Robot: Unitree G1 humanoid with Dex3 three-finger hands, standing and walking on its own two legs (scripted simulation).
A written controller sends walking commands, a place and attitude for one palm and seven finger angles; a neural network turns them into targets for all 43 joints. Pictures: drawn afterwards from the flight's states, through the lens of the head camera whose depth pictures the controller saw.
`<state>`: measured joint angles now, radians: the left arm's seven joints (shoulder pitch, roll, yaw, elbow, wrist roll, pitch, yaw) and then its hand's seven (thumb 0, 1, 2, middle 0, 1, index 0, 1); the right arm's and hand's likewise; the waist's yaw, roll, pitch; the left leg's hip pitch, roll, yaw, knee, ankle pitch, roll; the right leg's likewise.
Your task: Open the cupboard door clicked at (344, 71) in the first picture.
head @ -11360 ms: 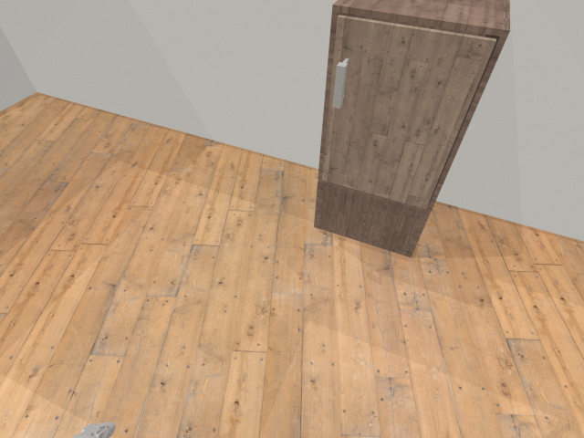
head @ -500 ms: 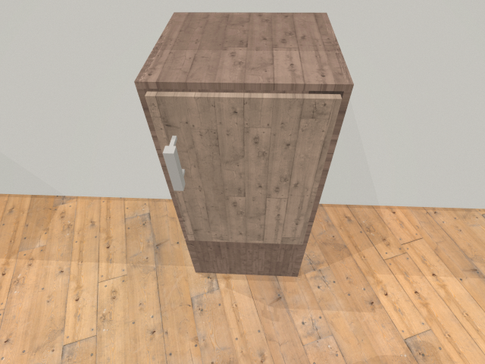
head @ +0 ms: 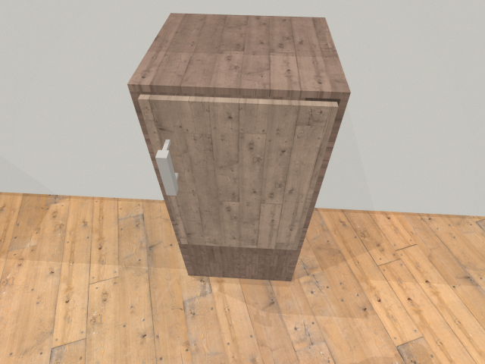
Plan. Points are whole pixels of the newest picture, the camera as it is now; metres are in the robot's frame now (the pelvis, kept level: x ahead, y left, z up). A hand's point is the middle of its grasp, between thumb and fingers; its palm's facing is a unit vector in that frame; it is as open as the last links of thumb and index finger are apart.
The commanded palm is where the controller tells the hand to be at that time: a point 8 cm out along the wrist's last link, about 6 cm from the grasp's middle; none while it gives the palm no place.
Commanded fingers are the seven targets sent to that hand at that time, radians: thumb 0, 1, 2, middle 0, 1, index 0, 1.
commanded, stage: raise the hand with hooked fingers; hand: left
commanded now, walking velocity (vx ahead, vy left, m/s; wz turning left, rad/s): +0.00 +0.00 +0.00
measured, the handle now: (169, 167) +0.54 +0.22 -0.03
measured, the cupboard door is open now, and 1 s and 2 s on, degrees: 0 0 0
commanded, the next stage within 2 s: none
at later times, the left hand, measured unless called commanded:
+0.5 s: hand (143, 351) +0.16 +0.18 -0.07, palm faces +0.01 -1.00 +0.03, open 8.6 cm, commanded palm +0.14 +0.25 -0.06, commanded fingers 0.00 0.39 0.68 -0.24 -0.63 -0.24 -0.63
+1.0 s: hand (114, 321) +0.19 +0.23 -0.04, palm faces +0.03 -1.00 -0.06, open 11.6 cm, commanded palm +0.17 +0.28 -0.04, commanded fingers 0.00 -0.20 0.43 -0.28 -1.00 -0.28 -1.00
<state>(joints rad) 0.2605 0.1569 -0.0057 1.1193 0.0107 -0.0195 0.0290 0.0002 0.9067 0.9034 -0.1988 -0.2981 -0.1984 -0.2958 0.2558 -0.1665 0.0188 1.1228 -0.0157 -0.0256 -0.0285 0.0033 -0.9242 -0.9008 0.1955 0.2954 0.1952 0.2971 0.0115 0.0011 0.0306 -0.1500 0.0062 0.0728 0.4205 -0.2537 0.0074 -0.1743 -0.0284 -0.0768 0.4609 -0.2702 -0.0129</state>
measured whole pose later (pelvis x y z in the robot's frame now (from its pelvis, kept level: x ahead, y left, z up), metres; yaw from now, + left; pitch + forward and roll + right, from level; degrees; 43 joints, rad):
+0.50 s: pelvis -0.04 -0.02 -0.10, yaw +0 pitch +14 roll +1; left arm 0.37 0.18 0.20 0.21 -0.31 -0.52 -0.41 0.00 0.61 0.78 -0.22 -0.49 -0.22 -0.49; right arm 0.13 -0.29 -0.08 0.47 0.03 -0.25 -0.02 0.01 -0.91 -0.90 0.20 0.30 0.20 0.30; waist 0.03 -0.04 -0.15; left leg -0.86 0.04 0.03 1.17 -0.53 -0.01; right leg -0.87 -0.03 -0.08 1.18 -0.55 -0.05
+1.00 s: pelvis -0.05 +0.01 -0.09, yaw +0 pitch +14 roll -2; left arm 0.27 0.28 0.29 0.15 -0.32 -0.39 -0.35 0.00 0.02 0.53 -0.26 -0.86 -0.26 -0.86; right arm 0.30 -0.25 0.01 0.57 0.03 -0.22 -0.05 0.01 -0.91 -0.90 0.20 0.30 0.20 0.30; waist -0.02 0.03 -0.13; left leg -0.89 0.04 0.02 1.13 -0.50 0.02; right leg -0.87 -0.03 -0.10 1.09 -0.47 -0.02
